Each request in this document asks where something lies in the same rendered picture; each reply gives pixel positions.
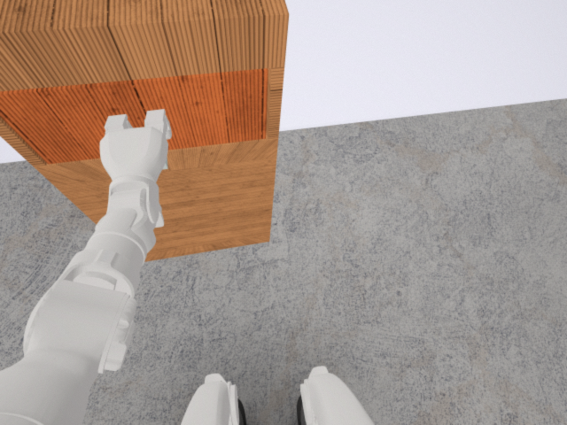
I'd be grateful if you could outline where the robot left hand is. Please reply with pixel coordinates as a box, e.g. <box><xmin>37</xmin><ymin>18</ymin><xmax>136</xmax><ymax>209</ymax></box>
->
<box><xmin>99</xmin><ymin>109</ymin><xmax>172</xmax><ymax>228</ymax></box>

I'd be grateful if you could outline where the robot left thigh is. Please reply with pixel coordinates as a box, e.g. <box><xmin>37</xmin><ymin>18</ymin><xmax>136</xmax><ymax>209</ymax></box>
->
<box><xmin>181</xmin><ymin>381</ymin><xmax>239</xmax><ymax>425</ymax></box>

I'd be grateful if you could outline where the right robot shin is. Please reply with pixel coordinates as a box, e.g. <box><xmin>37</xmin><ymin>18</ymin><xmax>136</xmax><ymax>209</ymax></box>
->
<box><xmin>307</xmin><ymin>366</ymin><xmax>329</xmax><ymax>425</ymax></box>

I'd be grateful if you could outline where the cabinet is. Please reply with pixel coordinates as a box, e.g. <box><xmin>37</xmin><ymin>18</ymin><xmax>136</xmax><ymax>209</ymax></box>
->
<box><xmin>0</xmin><ymin>0</ymin><xmax>289</xmax><ymax>262</ymax></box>

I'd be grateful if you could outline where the left robot forearm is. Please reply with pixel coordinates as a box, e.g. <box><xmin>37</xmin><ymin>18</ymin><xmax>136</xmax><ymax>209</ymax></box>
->
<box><xmin>23</xmin><ymin>175</ymin><xmax>159</xmax><ymax>356</ymax></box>

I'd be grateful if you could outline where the left robot upper arm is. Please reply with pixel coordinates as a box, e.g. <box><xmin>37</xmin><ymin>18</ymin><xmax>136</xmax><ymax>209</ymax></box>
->
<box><xmin>0</xmin><ymin>280</ymin><xmax>137</xmax><ymax>425</ymax></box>

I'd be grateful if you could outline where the drawer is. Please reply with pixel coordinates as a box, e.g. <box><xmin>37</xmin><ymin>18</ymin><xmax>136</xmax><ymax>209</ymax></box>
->
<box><xmin>0</xmin><ymin>68</ymin><xmax>268</xmax><ymax>164</ymax></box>

